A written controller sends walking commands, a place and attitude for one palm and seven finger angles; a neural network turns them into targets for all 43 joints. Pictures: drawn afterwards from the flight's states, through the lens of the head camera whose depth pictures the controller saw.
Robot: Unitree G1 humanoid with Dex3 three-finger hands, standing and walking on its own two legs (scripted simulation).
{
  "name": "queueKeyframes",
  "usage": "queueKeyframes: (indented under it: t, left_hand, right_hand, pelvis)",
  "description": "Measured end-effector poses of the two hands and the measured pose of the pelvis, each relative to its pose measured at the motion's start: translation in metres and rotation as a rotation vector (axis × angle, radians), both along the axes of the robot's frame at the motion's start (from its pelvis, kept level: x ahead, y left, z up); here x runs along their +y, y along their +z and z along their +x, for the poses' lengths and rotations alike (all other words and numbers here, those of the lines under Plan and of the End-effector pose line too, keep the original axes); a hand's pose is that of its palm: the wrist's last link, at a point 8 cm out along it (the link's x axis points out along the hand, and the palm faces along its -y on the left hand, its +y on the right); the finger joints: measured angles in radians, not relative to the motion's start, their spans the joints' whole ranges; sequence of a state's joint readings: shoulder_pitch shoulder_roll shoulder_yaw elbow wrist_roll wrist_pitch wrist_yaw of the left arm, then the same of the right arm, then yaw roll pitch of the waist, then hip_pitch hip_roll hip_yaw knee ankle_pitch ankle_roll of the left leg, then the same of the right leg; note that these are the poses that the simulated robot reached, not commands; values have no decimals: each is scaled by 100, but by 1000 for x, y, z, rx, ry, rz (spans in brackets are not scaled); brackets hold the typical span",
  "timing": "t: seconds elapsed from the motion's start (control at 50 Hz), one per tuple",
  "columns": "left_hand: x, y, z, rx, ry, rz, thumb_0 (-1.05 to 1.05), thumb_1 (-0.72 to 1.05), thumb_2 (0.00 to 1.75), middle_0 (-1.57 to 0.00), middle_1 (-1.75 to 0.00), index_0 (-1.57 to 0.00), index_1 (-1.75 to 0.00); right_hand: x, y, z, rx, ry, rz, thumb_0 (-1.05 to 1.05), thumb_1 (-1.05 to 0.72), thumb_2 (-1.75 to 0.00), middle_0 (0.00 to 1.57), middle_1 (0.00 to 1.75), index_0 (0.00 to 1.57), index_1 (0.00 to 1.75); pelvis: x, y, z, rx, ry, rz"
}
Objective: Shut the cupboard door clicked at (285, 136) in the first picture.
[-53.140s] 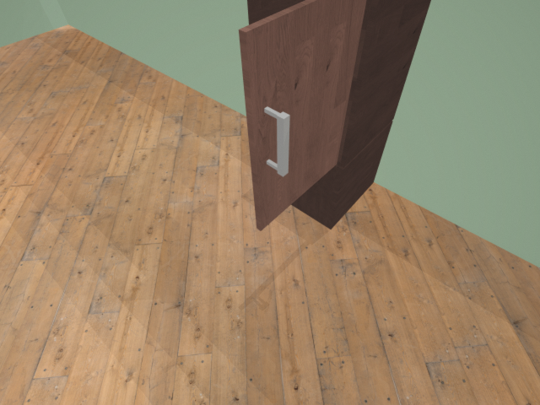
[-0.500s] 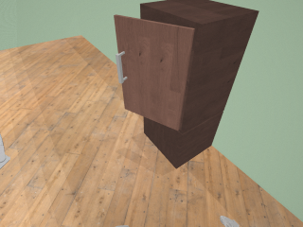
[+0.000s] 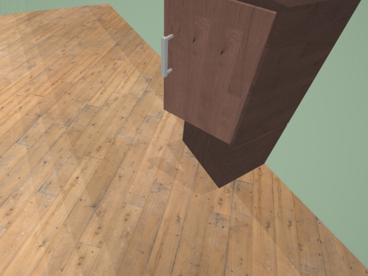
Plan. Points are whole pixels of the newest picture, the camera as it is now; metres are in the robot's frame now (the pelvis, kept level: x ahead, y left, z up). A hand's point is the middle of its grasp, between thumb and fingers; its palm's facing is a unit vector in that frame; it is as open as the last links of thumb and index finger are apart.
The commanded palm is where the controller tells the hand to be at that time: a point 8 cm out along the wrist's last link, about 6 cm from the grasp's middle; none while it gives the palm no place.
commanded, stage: let the arm hang, fingers relaxed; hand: left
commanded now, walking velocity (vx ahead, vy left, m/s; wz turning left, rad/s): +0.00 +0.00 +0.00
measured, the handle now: (167, 56) +0.93 +0.12 +0.00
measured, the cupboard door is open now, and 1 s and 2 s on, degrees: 24 24 24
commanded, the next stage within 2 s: look to check the result in 0.74 s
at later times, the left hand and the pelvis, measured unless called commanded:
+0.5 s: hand out of the picture -0.03 +0.21 -0.17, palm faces -0.02 -0.99 -0.17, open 7.3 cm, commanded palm none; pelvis +0.00 +0.04 +0.01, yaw -3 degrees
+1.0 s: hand out of the picture -0.05 +0.20 -0.17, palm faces -0.03 -0.98 -0.17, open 7.3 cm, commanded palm none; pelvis -0.01 +0.04 +0.01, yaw -4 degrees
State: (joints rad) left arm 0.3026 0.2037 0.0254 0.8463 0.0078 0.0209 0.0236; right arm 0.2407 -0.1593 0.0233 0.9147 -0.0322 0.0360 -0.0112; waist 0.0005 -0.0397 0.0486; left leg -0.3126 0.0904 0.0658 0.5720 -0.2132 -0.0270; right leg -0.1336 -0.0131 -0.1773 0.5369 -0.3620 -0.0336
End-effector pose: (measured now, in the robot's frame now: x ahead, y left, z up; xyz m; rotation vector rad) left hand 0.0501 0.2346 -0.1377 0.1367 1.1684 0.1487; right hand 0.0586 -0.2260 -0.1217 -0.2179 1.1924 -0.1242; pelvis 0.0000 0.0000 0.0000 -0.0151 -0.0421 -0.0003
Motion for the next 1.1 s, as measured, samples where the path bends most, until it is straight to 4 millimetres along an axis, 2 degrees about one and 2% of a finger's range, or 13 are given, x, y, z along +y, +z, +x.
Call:
queueKeyframes:
  t: [0.16,0.3,0.46,0.64,0.94,1.1]
  left_hand:
    - [31,7,-58,216,3,45,-2,94,90,-20,-30,-20,-29]
    - [37,7,-82,300,4,33,0,92,90,-20,-30,-20,-29]
    - [26,2,-85,314,-10,-8,0,91,90,-20,-30,-20,-29]
    - [16,-1,-83,307,-19,-35,0,91,90,-20,-30,-20,-29]
    - [14,2,-95,338,-14,-19,0,91,90,-20,-30,-20,-29]
    - [11,2,-94,339,-18,-13,0,91,90,-20,-30,-20,-29]
  right_hand:
    - [16,-8,-39,94,-89,19,0,-92,-90,20,30,20,30]
    - [38,-12,-74,181,-130,47,0,-91,-90,20,30,20,30]
    - [60,-14,-102,238,-175,76,0,-91,-90,20,30,20,30]
    - [74,-15,-116,262,-204,98,0,-91,-90,20,30,20,30]
    - [70,-17,-117,256,-216,101,0,-91,-90,20,30,20,30]
    - [64,-17,-115,251,-218,100,0,-91,-90,20,30,20,30]
  pelvis:
    - [22,8,1,-6,-25,-3]
    - [34,11,0,-5,-43,5]
    - [43,12,-2,-5,-54,12]
    - [45,12,-4,1,-59,15]
    - [42,11,-6,4,-68,14]
    - [37,11,-6,3,-71,13]
